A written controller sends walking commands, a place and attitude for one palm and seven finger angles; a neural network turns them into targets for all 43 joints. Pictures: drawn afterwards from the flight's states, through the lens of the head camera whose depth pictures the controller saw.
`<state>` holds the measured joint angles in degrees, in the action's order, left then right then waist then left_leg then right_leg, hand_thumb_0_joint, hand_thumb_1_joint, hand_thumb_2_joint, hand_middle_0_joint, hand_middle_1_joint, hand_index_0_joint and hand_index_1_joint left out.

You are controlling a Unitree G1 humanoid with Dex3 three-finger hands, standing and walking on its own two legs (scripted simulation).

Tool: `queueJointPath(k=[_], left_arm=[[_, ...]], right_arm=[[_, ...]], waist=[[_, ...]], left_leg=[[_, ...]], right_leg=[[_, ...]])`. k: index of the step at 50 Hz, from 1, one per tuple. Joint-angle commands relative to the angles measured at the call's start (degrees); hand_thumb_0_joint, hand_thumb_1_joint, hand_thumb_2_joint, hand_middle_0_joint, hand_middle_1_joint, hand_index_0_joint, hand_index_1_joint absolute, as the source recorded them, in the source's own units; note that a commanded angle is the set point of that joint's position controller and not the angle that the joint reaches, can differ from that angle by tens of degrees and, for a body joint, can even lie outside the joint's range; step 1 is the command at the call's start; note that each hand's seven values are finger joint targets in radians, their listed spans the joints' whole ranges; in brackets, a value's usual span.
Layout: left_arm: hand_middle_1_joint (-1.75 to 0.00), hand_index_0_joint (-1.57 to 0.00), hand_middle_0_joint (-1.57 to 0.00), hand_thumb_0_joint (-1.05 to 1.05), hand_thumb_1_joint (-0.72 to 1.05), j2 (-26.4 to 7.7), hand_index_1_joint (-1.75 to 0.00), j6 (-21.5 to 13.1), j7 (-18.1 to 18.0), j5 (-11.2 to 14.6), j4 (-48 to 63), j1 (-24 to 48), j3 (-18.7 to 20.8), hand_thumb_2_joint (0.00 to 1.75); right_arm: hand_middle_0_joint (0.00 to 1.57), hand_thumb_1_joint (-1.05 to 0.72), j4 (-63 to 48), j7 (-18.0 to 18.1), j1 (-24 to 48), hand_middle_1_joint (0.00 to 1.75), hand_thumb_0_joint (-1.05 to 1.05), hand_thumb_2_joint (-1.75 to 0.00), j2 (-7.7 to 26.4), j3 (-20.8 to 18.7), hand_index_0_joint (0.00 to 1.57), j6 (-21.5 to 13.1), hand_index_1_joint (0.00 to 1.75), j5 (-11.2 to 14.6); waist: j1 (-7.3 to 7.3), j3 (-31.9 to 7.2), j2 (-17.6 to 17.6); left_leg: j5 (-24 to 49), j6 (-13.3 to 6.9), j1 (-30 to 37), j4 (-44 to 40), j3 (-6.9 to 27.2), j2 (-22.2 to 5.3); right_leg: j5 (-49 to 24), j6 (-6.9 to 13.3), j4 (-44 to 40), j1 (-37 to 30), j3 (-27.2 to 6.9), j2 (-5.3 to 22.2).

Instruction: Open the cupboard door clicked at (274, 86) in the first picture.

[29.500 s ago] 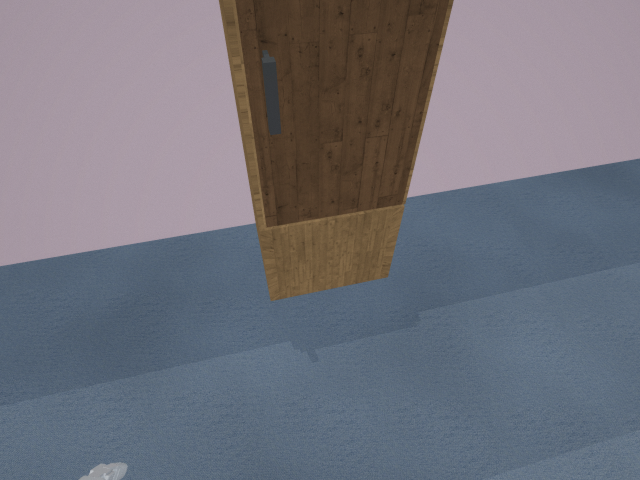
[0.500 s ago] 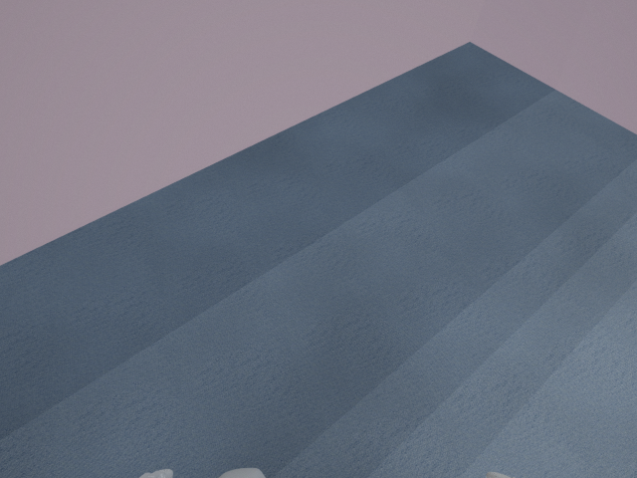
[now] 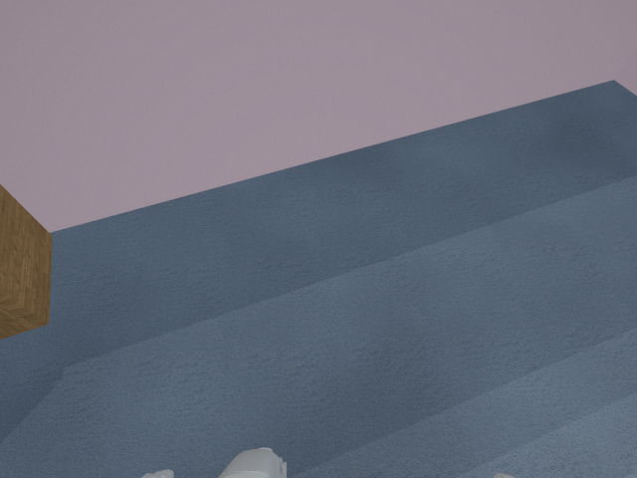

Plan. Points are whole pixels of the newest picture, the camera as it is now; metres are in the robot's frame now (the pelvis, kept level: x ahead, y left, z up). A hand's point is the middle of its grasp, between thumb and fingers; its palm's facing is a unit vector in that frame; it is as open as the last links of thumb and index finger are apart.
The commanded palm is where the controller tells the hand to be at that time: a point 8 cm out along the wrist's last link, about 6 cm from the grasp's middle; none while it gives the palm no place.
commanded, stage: turn to face it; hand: left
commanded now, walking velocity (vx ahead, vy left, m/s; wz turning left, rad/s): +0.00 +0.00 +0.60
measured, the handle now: out of the picture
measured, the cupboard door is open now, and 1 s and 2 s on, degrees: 38 38 38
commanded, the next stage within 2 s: take the last steps up to it in 1.58 s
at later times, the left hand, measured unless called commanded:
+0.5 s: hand out of the picture +0.09 +0.23 -0.15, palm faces +0.30 -0.92 -0.26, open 7.3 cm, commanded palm none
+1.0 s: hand out of the picture -0.05 +0.22 -0.19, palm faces +0.61 -0.75 -0.25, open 7.3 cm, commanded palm none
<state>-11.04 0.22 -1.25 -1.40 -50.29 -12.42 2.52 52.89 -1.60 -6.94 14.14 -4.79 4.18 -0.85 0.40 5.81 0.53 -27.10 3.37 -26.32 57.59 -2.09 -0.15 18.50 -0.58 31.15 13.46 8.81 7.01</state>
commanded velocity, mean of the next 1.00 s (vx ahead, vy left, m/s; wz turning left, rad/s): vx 0.00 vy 0.00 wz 0.60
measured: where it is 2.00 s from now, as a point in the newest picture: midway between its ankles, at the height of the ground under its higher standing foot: outside the picture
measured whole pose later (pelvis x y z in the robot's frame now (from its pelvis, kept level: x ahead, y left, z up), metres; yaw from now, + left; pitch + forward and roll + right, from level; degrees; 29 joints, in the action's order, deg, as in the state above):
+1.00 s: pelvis +0.04 +0.00 -0.01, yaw +36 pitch +1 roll +0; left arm -15.4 3.8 -0.9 -0.8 -53.1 -11.3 4.6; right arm 50.8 -0.4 -7.4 12.4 -3.3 1.1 -1.5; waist -0.3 5.9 3.4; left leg -17.8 -1.3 -18.8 35.2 -0.9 0.5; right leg 28.8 -5.0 62.7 26.4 2.9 6.6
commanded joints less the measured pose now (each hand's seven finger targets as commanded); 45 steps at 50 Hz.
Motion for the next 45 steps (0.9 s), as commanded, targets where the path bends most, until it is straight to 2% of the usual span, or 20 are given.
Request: queueJointPath(k=[1,5,6,7,8,11,14,21,24,25,26,27,29,32,38,41,42,43,44,45], left_arm=[[-0.30,-0.20,-0.20,0.00,0.90,-13.34,-0.30,-1.21,-0.60,-0.32,1.70,-5.60,3.64,0.90],[-0.30,-0.20,-0.20,0.00,0.90,-13.36,-0.30,-0.85,-0.06,0.37,1.87,-2.74,4.04,0.90],[-0.30,-0.20,-0.20,0.00,0.90,-11.11,-0.30,-0.54,0.25,0.87,3.47,-2.44,3.84,0.90],[-0.30,-0.20,-0.20,0.00,0.90,-7.04,-0.30,-0.24,0.50,1.07,6.22,0.40,2.42,0.90],[-0.30,-0.20,-0.20,0.00,0.90,-8.65,-0.30,0.70,-0.10,0.24,7.23,3.51,2.52,0.90],[-0.30,-0.20,-0.20,0.00,0.90,-7.58,-0.30,1.10,0.26,0.41,4.44,4.62,2.74,0.90],[-0.30,-0.20,-0.20,0.00,0.90,-6.97,-0.30,1.48,0.60,0.46,3.40,2.39,2.82,0.90],[-0.30,-0.20,-0.20,0.00,0.90,-6.66,-0.30,1.13,0.55,0.67,4.91,4.35,2.36,0.90],[-0.30,-0.20,-0.20,0.00,0.90,-7.34,-0.30,0.23,0.16,1.00,4.12,0.40,2.70,0.90],[-0.30,-0.20,-0.20,0.00,0.90,-9.51,-0.30,-0.35,-0.14,0.77,3.72,-2.10,3.17,0.90],[-0.30,-0.20,-0.20,0.00,0.90,-14.00,-0.30,-0.88,-0.71,-0.08,3.35,-4.26,4.26,0.90],[-0.30,-0.20,-0.20,0.00,0.90,-16.70,-0.30,-0.75,-0.72,-0.42,3.73,-3.89,4.20,0.90],[-0.30,-0.20,-0.20,0.00,0.90,-12.53,-0.30,-0.81,-1.03,0.22,4.50,0.55,3.07,0.90],[-0.30,-0.20,-0.20,0.00,0.90,-9.86,-0.30,-0.84,-0.96,0.02,5.25,3.73,2.36,0.90],[-0.30,-0.20,-0.20,0.00,0.90,-13.58,-0.30,-0.88,-0.52,-0.33,2.54,-2.59,3.59,0.90],[-0.30,-0.20,-0.20,0.00,0.90,-13.95,-0.30,-0.65,-0.10,0.14,2.07,-2.16,4.00,0.90],[-0.30,-0.20,-0.20,0.00,0.90,-13.27,-0.30,-0.44,0.17,0.68,2.55,-1.44,3.91,0.90],[-0.30,-0.20,-0.20,0.00,0.90,-9.41,-0.30,-0.06,0.61,1.10,4.63,-1.62,3.39,0.90],[-0.30,-0.20,-0.20,0.00,0.90,-7.20,-0.30,0.36,0.42,0.70,6.86,2.01,2.14,0.90],[-0.30,-0.20,-0.20,0.00,0.90,-8.17,-0.30,1.02,-0.15,0.29,7.47,5.50,2.23,0.90]], right_arm=[[0.20,-0.90,-6.21,-0.40,5.46,0.30,0.00,-0.90,1.11,0.83,0.20,-2.09,0.30,0.64],[0.20,-0.90,-5.04,-0.14,-1.18,0.30,0.00,-0.90,4.13,0.06,0.20,-2.65,0.30,0.18],[0.20,-0.90,-4.44,0.16,-5.29,0.30,0.00,-0.90,9.39,-1.31,0.20,-3.17,0.30,-0.37],[0.20,-0.90,-3.86,0.71,-10.16,0.30,0.00,-0.90,15.63,-2.87,0.20,-3.09,0.30,-0.55],[0.20,-0.90,-2.46,1.19,-12.42,0.30,0.00,-0.90,15.49,-2.73,0.20,-2.80,0.30,-0.30],[0.20,-0.90,-4.59,2.60,-4.52,0.30,0.00,-0.90,10.70,-1.53,0.20,-3.40,0.30,-0.51],[0.20,-0.90,-4.50,2.61,-3.38,0.30,0.00,-0.90,9.88,-1.11,0.20,-3.81,0.30,-0.45],[0.20,-0.90,-4.19,2.13,-3.62,0.30,0.00,-0.90,10.35,-1.96,0.20,-2.97,0.30,-0.86],[0.20,-0.90,-4.72,2.10,-1.85,0.30,0.00,-0.90,9.95,-2.17,0.20,-2.65,0.30,-0.33],[0.20,-0.90,-5.20,1.85,-1.02,0.30,0.00,-0.90,8.84,-2.11,0.20,-2.67,0.30,0.09],[0.20,-0.90,-6.09,1.46,-1.71,0.30,0.00,-0.90,5.17,-1.67,0.20,-2.74,0.30,0.60],[0.20,-0.90,-7.30,1.18,-0.93,0.30,0.00,-0.90,4.45,-1.55,0.20,-2.70,0.30,0.39],[0.20,-0.90,-5.41,0.95,-1.02,0.30,0.00,-0.90,5.21,-1.78,0.20,-1.44,0.30,-0.12],[0.20,-0.90,-4.43,0.00,-1.05,0.30,0.00,-0.90,3.46,-0.99,0.20,-0.81,0.30,0.08],[0.20,-0.90,-5.63,-0.51,3.32,0.30,0.00,-0.90,1.59,0.25,0.20,-1.67,0.30,0.52],[0.20,-0.90,-5.04,-0.23,-0.93,0.30,0.00,-0.90,3.25,0.08,0.20,-2.41,0.30,0.34],[0.20,-0.90,-4.22,-0.11,-4.37,0.30,0.00,-0.90,5.71,-0.63,0.20,-2.85,0.30,0.09],[0.20,-0.90,-4.00,0.32,-8.26,0.30,0.00,-0.90,12.40,-2.32,0.20,-3.40,0.30,-0.49],[0.20,-0.90,-3.11,0.93,-12.26,0.30,0.00,-0.90,16.29,-3.16,0.20,-2.91,0.30,-0.37],[0.20,-0.90,-2.59,1.42,-13.37,0.30,0.00,-0.90,14.83,-2.79,0.20,-3.02,0.30,-0.46]], waist=[[-3.45,-8.83,11.31],[0.96,-10.62,8.19],[3.32,-13.92,-4.39],[5.94,-14.53,-19.66],[6.31,-14.95,-12.30],[2.44,-9.41,-10.06],[0.45,-8.95,-7.45],[0.95,-8.50,-9.79],[-1.27,-9.75,-9.02],[-2.75,-10.29,-5.74],[-3.49,-11.56,7.87],[-3.81,-9.40,15.59],[-1.06,-6.19,14.18],[0.72,-4.21,12.52],[-2.73,-6.94,11.12],[-0.19,-9.22,10.07],[2.04,-11.60,4.59],[4.01,-14.71,-12.63],[5.93,-14.92,-17.31],[6.24,-14.18,-10.83]], left_leg=[[0.31,-0.34,-0.41,-13.82,-4.10,0.58],[14.83,-2.28,15.45,-31.20,-4.46,0.51],[29.51,-6.65,26.44,-33.56,7.29,-9.02],[55.36,-16.57,31.68,-35.17,27.10,-24.11],[49.21,-18.64,29.29,-34.25,25.20,-24.67],[40.02,-14.59,19.90,-36.18,18.84,-16.65],[39.13,-12.81,18.88,-36.54,14.93,-13.16],[32.99,-12.49,14.53,-35.55,20.01,-11.25],[33.78,-10.17,9.79,-31.17,20.90,-8.85],[27.83,-7.54,4.81,-27.59,19.43,-6.18],[10.31,-3.45,-5.74,-16.98,11.54,0.63],[-9.28,-1.14,-8.31,-1.95,4.48,4.83],[-4.25,-0.93,-8.56,12.77,6.18,0.30],[0.84,0.35,-5.67,9.43,2.47,-1.53],[0.14,0.00,0.66,-12.34,-3.75,0.01],[9.81,-1.16,10.54,-26.90,-4.83,0.99],[19.20,-2.53,19.54,-32.61,-2.48,-1.08],[39.09,-9.90,30.04,-33.92,18.37,-16.25],[52.62,-17.57,30.06,-35.02,26.86,-24.97],[45.80,-17.86,27.40,-34.16,25.58,-23.56]], right_leg=[[-44.28,6.21,-4.29,-14.86,-5.29,13.06],[-36.06,1.48,6.00,-5.83,-0.11,12.06],[-19.29,-1.96,16.96,5.86,2.59,7.91],[20.35,-5.22,30.54,20.19,0.71,0.23],[20.50,-4.11,35.69,21.11,-6.40,0.16],[8.78,-4.54,37.24,21.04,-9.69,0.22],[5.34,-4.66,31.62,17.65,-9.08,-1.28],[6.08,-3.90,13.41,8.58,-7.28,-5.54],[-1.90,-3.14,-0.98,-2.63,-6.58,-6.97],[-6.65,-2.43,-8.63,-9.95,-9.12,-4.01],[-9.14,1.69,-14.30,-17.87,-21.97,9.56],[-15.00,8.71,-15.78,-12.65,-29.91,21.72],[-16.18,9.53,-14.15,-5.39,-23.54,16.71],[-24.53,7.07,-11.98,-3.39,-10.33,11.88],[-34.31,6.48,-6.66,-10.31,-5.96,13.52],[-32.83,2.94,0.91,-7.60,-2.17,12.63],[-28.72,0.24,8.51,-1.92,0.18,11.33],[-0.71,-4.32,21.96,13.63,2.83,3.47],[21.92,-4.70,31.32,20.45,-2.52,0.14],[19.35,-4.08,35.54,21.40,-6.65,0.25]])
